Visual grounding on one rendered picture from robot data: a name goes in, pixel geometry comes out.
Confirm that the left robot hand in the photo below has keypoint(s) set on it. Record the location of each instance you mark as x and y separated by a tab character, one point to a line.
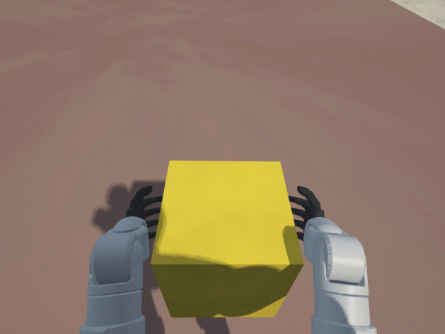
138	204

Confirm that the right robot forearm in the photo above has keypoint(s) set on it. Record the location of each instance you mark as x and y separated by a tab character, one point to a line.
340	280

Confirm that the left robot forearm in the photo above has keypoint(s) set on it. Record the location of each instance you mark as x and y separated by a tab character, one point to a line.
115	280

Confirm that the right robot hand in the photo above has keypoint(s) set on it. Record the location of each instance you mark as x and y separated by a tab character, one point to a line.
311	205

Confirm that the carton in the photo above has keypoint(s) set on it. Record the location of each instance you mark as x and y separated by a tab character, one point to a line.
226	243

